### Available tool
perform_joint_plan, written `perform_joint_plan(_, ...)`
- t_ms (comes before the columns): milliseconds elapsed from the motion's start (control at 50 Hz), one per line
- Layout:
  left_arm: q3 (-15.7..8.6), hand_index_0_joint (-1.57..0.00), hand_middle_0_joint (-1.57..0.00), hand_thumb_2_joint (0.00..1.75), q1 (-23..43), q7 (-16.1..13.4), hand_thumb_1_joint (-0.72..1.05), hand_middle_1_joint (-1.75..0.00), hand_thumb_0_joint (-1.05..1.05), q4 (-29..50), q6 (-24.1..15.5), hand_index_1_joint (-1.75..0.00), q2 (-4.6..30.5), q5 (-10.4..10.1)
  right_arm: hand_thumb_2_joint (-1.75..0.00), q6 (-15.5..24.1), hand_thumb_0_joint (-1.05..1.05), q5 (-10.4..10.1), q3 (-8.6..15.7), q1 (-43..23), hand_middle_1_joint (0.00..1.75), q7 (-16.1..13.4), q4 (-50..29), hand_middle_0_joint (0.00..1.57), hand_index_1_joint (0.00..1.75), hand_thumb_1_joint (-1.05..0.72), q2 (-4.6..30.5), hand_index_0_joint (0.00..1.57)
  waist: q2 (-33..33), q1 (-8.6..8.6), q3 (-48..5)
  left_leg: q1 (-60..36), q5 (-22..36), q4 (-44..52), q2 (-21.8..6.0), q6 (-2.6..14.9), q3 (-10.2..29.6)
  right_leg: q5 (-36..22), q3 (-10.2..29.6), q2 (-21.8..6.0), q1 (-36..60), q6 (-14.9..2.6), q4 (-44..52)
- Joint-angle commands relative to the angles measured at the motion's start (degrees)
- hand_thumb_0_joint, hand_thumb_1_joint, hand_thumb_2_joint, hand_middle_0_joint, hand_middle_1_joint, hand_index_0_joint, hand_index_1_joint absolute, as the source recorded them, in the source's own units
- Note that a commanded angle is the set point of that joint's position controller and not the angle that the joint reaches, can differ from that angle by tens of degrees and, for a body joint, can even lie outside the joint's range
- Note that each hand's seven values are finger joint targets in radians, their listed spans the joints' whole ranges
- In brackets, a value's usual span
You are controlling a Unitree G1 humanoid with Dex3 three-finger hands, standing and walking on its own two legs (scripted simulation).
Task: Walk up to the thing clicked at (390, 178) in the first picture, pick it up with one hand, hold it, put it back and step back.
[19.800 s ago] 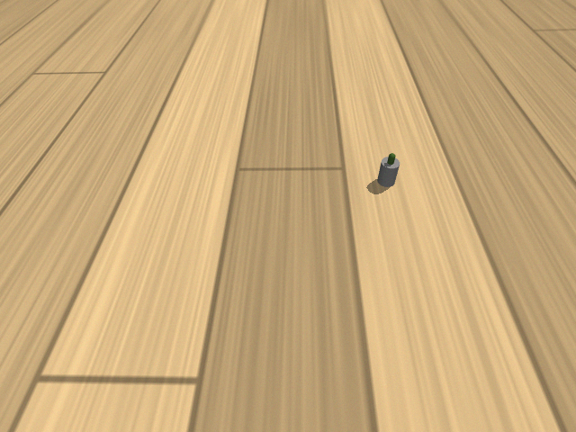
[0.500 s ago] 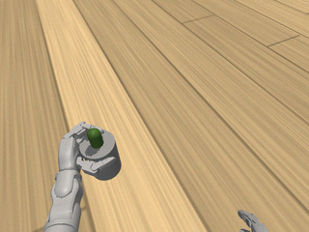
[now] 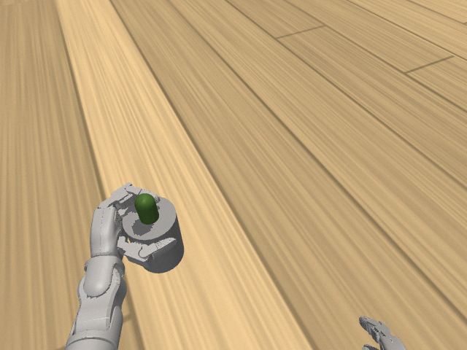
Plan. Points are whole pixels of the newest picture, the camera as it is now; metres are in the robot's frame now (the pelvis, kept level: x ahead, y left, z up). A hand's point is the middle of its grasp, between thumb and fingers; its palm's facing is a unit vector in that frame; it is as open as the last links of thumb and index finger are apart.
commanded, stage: hold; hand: left
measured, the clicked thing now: (153, 228) +0.33 +0.16 +0.02
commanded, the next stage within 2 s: crouch in 0.32 s
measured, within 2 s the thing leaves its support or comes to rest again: neither
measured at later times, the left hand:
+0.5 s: hand (145, 229) +0.32 +0.17 +0.05, palm faces +0.09 -0.99 -0.04, open 9.7 cm
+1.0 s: hand (162, 258) +0.35 +0.18 -0.15, palm faces +0.14 -0.99 -0.04, open 9.7 cm
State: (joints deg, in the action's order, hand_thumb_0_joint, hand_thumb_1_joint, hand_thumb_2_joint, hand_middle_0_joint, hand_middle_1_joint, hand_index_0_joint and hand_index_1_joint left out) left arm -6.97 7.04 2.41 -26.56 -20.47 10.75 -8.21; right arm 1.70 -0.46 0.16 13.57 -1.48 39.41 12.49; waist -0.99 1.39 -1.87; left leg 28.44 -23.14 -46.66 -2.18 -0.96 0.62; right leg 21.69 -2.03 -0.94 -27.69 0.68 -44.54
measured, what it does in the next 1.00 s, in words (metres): lowers itself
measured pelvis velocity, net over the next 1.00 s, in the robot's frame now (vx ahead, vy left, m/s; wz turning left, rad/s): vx -0.04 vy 0.00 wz -0.01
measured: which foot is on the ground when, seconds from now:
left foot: down 0.00-1.00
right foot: down 0.00-1.00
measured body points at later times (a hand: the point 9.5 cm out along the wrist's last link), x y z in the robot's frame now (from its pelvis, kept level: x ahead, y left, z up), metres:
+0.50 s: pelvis -0.01 +0.00 +0.00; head +0.02 +0.00 +0.45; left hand +0.31 +0.22 +0.05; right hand +0.12 -0.25 -0.11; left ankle +0.01 +0.13 -0.71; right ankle +0.01 -0.13 -0.71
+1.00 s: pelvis -0.04 +0.00 -0.13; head +0.09 +0.02 +0.29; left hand +0.34 +0.23 -0.14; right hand +0.08 -0.27 -0.25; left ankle +0.01 +0.13 -0.71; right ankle +0.01 -0.13 -0.71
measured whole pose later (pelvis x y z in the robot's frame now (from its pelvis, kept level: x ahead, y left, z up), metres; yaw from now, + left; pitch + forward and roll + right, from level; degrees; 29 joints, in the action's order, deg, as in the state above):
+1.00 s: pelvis -0.04 +0.00 -0.13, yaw -1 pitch +26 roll -2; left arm -15.4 22.8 3.0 -51.4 -42.5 14.6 -6.5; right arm 3.5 3.5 1.2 10.1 2.5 39.8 14.7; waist 0.6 4.9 -9.7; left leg 77.0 -34.5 -85.8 -2.3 -1.6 3.0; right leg 33.2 -2.8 -1.0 -75.9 0.1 -83.6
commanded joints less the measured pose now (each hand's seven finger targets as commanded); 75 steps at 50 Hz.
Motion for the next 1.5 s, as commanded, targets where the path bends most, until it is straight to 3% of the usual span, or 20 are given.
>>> perform_joint_plan(0,-5.1,-1.22,-1.2,1.19,20.0,-0.5,0.1,-1.36,0.0,15.2,-6.2,-1.36,8.2,-2.2,-0.91,2.4,0.0,-0.1,2.5,-2.0,0.3,-0.4,-6.8,0.2,0.3,-0.92,7.4,0.2,0.1,-0.46,-14.4,-5.9,12.1,7.1,1.8,1.06,-0.5,-13.9,-0.1,1.2,6.5,-0.91,6.1)
perform_joint_plan(80,-0.3,-1.22,-1.21,1.21,16.3,1.0,0.1,-1.37,0.0,14.1,-5.6,-1.38,4.9,-1.8,-0.91,2.5,0.0,-0.1,2.8,-1.6,0.3,0.0,-7.5,0.2,0.3,-0.92,7.9,0.2,-0.6,0.34,-16.3,-7.6,15.7,6.7,1.6,0.83,-0.2,-16.6,-0.4,1.5,6.9,-1.23,5.2)
perform_joint_plan(100,-2.4,-1.22,-1.2,1.2,17.6,1.0,0.1,-1.37,0.0,16.0,-5.9,-1.37,7.4,-2.0,-0.91,2.6,0.0,-0.2,3.2,-1.7,0.3,0.0,-7.5,0.2,0.3,-0.92,8.3,0.2,-1.3,-0.18,-17.9,-8.2,17.2,6.4,1.7,0.86,-0.2,-17.9,-0.3,1.4,7.8,-1.2,4.9)
perform_joint_plan(180,-1.0,-1.2,-1.19,1.17,16.6,0.8,0.07,-1.34,0.0,14.6,-5.5,-1.34,5.3,-2.0,-0.91,2.4,0.0,-0.1,2.7,-1.4,0.3,0.1,-7.0,0.2,0.3,-0.92,7.7,0.2,0.3,0.5,-15.2,-7.2,16.0,6.5,1.4,0.84,-0.1,-16.8,-0.6,1.6,6.7,-1.12,5.2)
perform_joint_plan(260,-4.7,-1.2,-1.19,1.19,20.0,-1.0,0.06,-1.35,0.0,17.7,-6.3,-1.36,8.2,-2.4,-0.91,2.5,0.0,-0.2,2.5,-2.3,0.3,-0.2,-7.7,0.2,0.3,-0.92,7.6,0.2,-0.2,-0.28,-16.1,-6.8,13.7,6.8,1.7,1.02,-0.4,-15.2,-0.2,1.2,6.9,-0.94,5.8)
perform_joint_plan(360,-4.7,-1.22,-1.2,1.2,20.0,-1.0,0.1,-1.36,0.0,20.1,-7.1,-1.37,9.5,-1.2,-0.91,2.5,0.0,0.0,2.7,-2.5,0.3,-0.2,-7.9,0.2,0.3,-0.92,7.5,0.2,-1.5,-0.69,-16.0,-6.5,12.6,7.0,2.0,0.93,-0.7,-14.2,0.0,1.2,6.9,-1.04,5.6)
perform_joint_plan(380,-2.0,-1.22,-1.2,1.2,16.5,-0.3,0.09,-1.38,0.0,14.2,-6.5,-1.38,5.8,-1.3,-0.91,2.5,0.0,0.1,2.5,-2.6,0.3,-0.1,-7.8,0.2,0.3,-0.92,7.3,0.2,0.2,0.35,-14.4,-6.1,12.3,6.9,1.9,1.03,-0.5,-13.9,0.0,1.3,6.4,-0.94,5.5)
perform_joint_plan(400,-3.6,-1.25,-1.24,1.24,21.2,-0.3,0.12,-1.4,0.0,19.9,-6.9,-1.41,8.6,-1.4,-0.91,2.5,0.0,0.1,2.7,-2.5,0.3,-0.1,-8.1,0.2,0.3,-0.92,7.5,0.2,-1.7,-0.09,-17.0,-6.5,12.5,6.9,1.9,0.98,-0.5,-14.3,0.1,1.3,7.1,-1.09,5.5)
perform_joint_plan(500,-1.4,-1.26,-1.24,1.18,17.3,0.2,0.14,-1.35,0.0,8.9,-5.9,-1.35,3.9,-2.1,-0.9,2.7,0.0,0.0,2.6,-2.3,0.3,0.1,-7.2,0.2,0.3,-0.89,7.6,0.2,1.6,1.22,-12.9,-4.2,10.8,6.3,1.5,1.24,-0.2,-12.7,-0.3,1.4,3.7,-0.94,5.3)
perform_joint_plan(520,-3.9,-1.26,-1.24,1.19,21.3,-0.3,0.12,-1.36,0.0,13.0,-6.8,-1.36,6.5,-2.4,-0.91,2.8,0.0,0.0,2.9,-2.1,0.3,0.3,-7.0,0.2,0.3,-0.89,7.8,0.2,0.9,0.76,-13.0,-3.3,10.1,6.1,1.5,1.26,-0.1,-12.2,-0.4,1.2,3.3,-1.02,5.0)
perform_joint_plan(540,-2.7,-1.26,-1.24,1.18,18.7,-0.3,0.11,-1.36,0.0,6.5,-6.6,-1.35,4.2,-2.1,-0.91,2.8,0.0,0.2,2.7,-2.5,0.3,0.5,-6.7,0.2,0.3,-0.89,7.4,0.2,2.1,1.34,-10.1,-1.1,8.5,5.7,1.6,1.38,-0.1,-10.8,-0.4,1.2,1.2,-0.92,4.7)
perform_joint_plan(660,-5.5,-1.26,-1.24,1.21,22.1,-1.0,0.1,-1.38,0.0,0.1,-12.8,-1.37,5.6,-0.7,-0.9,3.5,0.0,1.2,3.9,-2.6,0.3,1.7,-6.2,0.2,0.3,-0.88,8.4,0.2,1.9,1.75,-11.7,7.1,4.7,-1.3,2.2,1.63,0.0,-7.6,0.2,0.7,-7.7,-1.15,-2.1)
perform_joint_plan(760,-9.1,-1.25,-1.23,1.2,26.6,-0.6,0.06,-1.37,0.0,-3.8,-21.3,-1.37,8.5,-0.3,-0.91,4.1,0.0,2.4,4.2,-1.2,0.3,3.1,-6.3,0.2,0.3,-0.9,8.6,0.2,0.1,2.23,-22.5,16.9,2.0,-12.6,2.5,1.47,0.9,-4.2,0.4,1.1,-17.1,-1.76,-13.0)
perform_joint_plan(860,-9.4,-1.18,-1.17,1.13,37.0,-0.2,0.03,-1.28,0.0,-5.8,-28.1,-1.29,12.3,-0.1,-0.91,4.6,0.0,3.6,3.8,-1.9,0.3,3.5,-5.5,0.2,0.3,-0.9,9.7,0.2,-5.0,3.15,-32.0,27.3,-2.7,-24.9,2.2,1.43,1.8,1.4,2.0,1.0,-31.3,-2.19,-24.2)
perform_joint_plan(1040,-15.3,-1.19,-1.2,1.21,34.3,0.9,0.07,-1.31,0.0,-16.0,-28.4,-1.33,15.7,-0.8,-0.91,1.9,0.0,4.3,3.8,-0.1,0.3,4.4,-3.6,0.2,0.3,-0.92,12.2,0.2,-5.1,1.18,-43.4,38.5,7.1,-38.6,2.4,1.42,2.3,-5.4,1.2,1.6,-41.0,-2.68,-39.2)
perform_joint_plan(1080,-13.1,-1.24,-1.23,1.23,32.4,2.3,0.11,-1.35,0.0,-20.2,-28.0,-1.36,12.5,-0.4,-0.91,1.4,0.0,4.5,4.0,0.1,0.3,4.9,-2.7,0.2,0.3,-0.92,12.5,0.2,-2.7,2.76,-42.6,42.4,7.5,-41.9,2.4,1.84,2.4,-6.4,0.7,1.7,-44.3,-2.6,-42.0)
perform_joint_plan(1140,-12.9,-1.27,-1.26,1.24,34.5,4.2,0.12,-1.37,0.0,-20.2,-28.6,-1.38,12.4,-0.3,-0.91,1.4,0.0,4.6,4.3,0.2,0.3,5.5,-2.1,0.2,0.3,-0.92,13.0,0.2,-1.7,4.02,-42.3,47.0,5.5,-45.9,2.4,1.95,2.8,-4.4,-0.2,1.9,-49.9,-2.76,-46.2)
perform_joint_plan(1320,-22.5,-1.2,-1.2,1.28,46.2,2.5,0.1,-1.37,0.0,-19.1,-34.3,-1.38,23.5,0.5,-0.91,1.3,0.0,6.5,2.7,-1.2,0.3,6.1,-0.5,0.2,0.3,-0.91,13.0,0.2,-4.8,3.51,-46.4,58.6,-2.4,-57.4,2.5,1.56,2.0,3.5,0.4,1.6,-58.9,-2.58,-57.1)
perform_joint_plan(1380,-20.5,-1.21,-1.2,1.31,49.6,2.5,0.12,-1.38,0.0,-21.0,-35.0,-1.4,23.0,2.1,-0.92,1.2,0.0,7.2,2.0,-1.8,0.3,6.2,0.3,0.2,0.3,-0.92,13.1,0.2,-8.4,5.23,-45.4,59.7,-6.1,-59.3,2.1,1.0,1.7,6.8,-0.1,1.7,-63.7,-2.85,-60.2)
perform_joint_plan(1480,-21.3,-1.17,-1.17,1.23,53.1,3.9,0.01,-1.32,0.0,-22.4,-33.9,-1.35,26.9,3.2,-0.92,0.7,0.0,7.9,1.7,-1.5,0.3,6.0,1.7,0.2,0.3,-0.94,14.1,0.2,-12.3,6.17,-46.3,63.3,-10.3,-64.0,2.1,0.87,0.3,9.3,-0.3,1.5,-67.0,-2.59,-64.0)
